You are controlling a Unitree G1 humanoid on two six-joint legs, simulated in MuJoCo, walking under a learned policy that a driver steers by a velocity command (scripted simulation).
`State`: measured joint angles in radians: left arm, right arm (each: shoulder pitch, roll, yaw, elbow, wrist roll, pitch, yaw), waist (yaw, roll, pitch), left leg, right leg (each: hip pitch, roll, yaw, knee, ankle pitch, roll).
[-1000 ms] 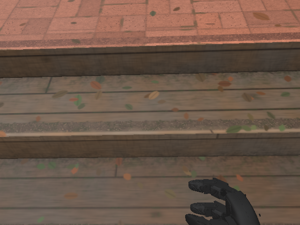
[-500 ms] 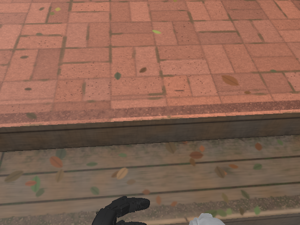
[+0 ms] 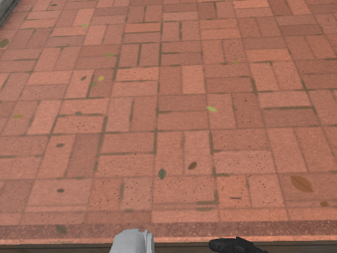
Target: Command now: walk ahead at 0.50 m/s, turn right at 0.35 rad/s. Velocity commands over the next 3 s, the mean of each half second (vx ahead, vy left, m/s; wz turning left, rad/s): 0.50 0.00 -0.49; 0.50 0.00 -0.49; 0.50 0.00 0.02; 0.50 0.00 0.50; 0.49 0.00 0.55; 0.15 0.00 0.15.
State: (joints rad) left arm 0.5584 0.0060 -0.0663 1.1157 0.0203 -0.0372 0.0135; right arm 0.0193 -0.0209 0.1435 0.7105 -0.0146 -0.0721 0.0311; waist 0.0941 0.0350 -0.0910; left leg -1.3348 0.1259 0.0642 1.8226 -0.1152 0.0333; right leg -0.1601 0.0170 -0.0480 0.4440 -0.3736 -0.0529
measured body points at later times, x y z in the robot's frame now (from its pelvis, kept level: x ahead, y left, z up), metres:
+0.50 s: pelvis +0.28 +0.01 +0.14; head +0.27 +0.02 +0.59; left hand +0.52 +0.13 +0.04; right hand +0.17 -0.17 -0.01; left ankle +0.23 +0.13 -0.59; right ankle +0.34 -0.16 -0.34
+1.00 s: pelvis +0.56 -0.18 +0.30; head +0.53 -0.20 +0.74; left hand +0.70 -0.02 +0.17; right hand +0.63 -0.48 +0.22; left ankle +0.70 -0.04 -0.26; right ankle +0.53 -0.24 -0.44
